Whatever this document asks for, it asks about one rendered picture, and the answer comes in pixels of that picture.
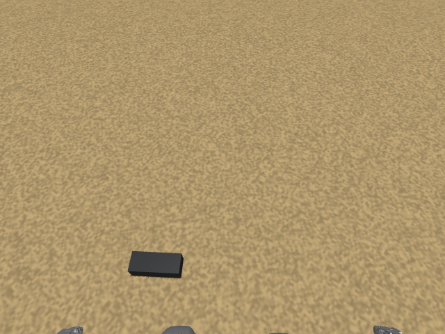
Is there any carton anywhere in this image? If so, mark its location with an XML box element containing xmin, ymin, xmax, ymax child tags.
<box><xmin>128</xmin><ymin>251</ymin><xmax>184</xmax><ymax>278</ymax></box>

